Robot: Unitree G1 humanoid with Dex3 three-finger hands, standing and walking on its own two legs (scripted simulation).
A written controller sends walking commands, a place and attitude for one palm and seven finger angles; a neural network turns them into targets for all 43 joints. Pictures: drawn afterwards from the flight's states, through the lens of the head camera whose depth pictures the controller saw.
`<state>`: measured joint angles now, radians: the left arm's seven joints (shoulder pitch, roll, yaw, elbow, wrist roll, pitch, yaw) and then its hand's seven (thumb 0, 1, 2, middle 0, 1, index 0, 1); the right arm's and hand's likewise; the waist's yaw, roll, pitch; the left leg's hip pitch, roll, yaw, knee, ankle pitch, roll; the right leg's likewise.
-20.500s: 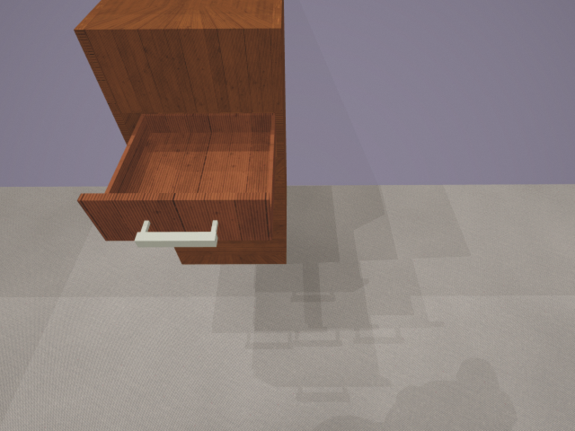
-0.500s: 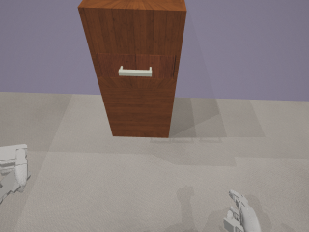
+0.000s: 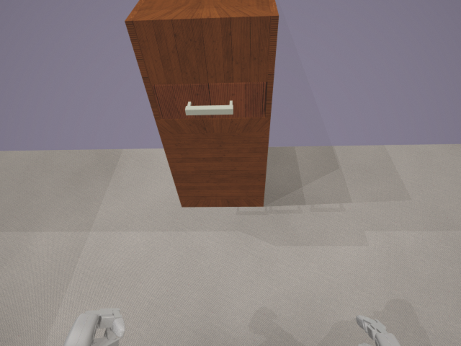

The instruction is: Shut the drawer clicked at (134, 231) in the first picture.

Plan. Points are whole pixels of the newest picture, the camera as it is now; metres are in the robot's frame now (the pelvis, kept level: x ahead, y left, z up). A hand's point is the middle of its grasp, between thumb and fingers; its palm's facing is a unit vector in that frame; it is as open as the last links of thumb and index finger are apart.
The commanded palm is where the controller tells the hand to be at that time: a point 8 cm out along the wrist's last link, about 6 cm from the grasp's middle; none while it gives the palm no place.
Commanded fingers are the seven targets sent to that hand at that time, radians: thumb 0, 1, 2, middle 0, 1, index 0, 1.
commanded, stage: let the arm hang, fingers relaxed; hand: left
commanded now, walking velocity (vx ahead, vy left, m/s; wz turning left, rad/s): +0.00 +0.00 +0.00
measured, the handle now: (209, 106) +0.87 +0.12 -0.10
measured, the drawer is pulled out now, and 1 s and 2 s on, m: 0.00 0.00 0.00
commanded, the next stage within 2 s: look to check the result in 0.90 s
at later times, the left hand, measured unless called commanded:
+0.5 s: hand out of the picture +0.00 +0.20 -0.15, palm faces +0.01 -0.96 -0.28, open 6.5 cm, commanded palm none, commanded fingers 0.00 0.90 0.90 -0.20 -0.30 -0.20 -0.30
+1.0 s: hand out of the picture +0.04 +0.15 -0.16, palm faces +0.02 -0.98 -0.22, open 7.3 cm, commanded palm none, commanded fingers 0.00 0.90 0.90 -0.20 -0.30 -0.20 -0.30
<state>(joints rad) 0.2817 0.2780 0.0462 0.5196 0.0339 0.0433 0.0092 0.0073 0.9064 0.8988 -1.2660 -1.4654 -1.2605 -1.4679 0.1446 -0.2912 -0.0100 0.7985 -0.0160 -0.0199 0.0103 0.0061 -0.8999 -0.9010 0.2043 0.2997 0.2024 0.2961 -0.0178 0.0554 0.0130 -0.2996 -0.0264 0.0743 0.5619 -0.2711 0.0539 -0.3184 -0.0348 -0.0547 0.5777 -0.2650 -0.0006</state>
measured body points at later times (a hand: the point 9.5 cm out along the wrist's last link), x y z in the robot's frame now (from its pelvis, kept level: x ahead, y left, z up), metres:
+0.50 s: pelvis +0.00 -0.01 +0.01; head +0.02 -0.03 +0.46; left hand +0.00 +0.25 -0.13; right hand +0.00 -0.24 -0.15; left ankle +0.02 +0.09 -0.73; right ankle +0.02 -0.12 -0.73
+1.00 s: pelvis +0.02 -0.03 +0.01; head +0.04 -0.04 +0.46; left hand +0.04 +0.21 -0.14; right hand +0.02 -0.25 -0.15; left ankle +0.02 +0.09 -0.73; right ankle +0.02 -0.12 -0.73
